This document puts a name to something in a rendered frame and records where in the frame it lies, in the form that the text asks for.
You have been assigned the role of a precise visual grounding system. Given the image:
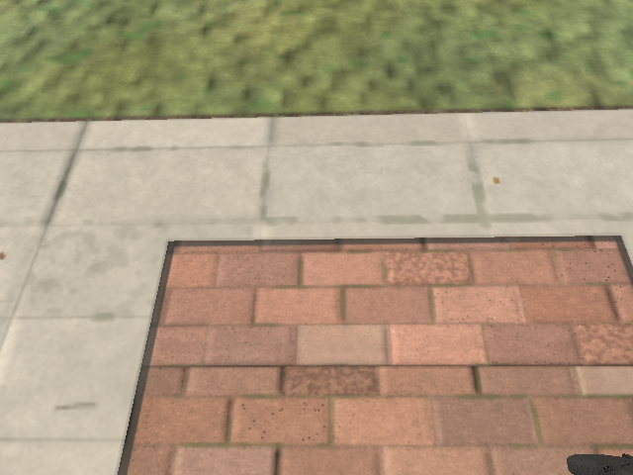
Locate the right robot hand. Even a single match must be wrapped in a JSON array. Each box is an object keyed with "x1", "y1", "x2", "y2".
[{"x1": 567, "y1": 453, "x2": 633, "y2": 475}]

